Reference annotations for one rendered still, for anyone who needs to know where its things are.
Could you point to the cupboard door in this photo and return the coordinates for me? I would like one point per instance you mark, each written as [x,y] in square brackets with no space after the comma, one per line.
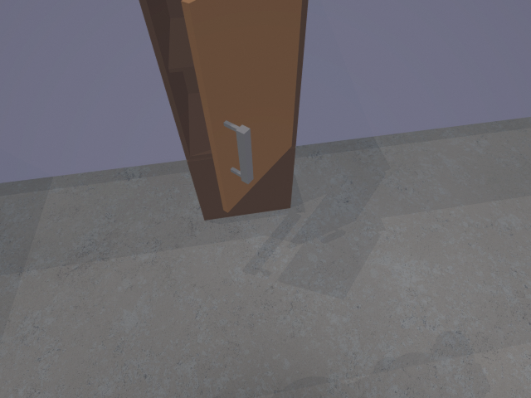
[245,55]

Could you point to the handle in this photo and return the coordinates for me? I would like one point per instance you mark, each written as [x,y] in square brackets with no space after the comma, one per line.
[243,137]

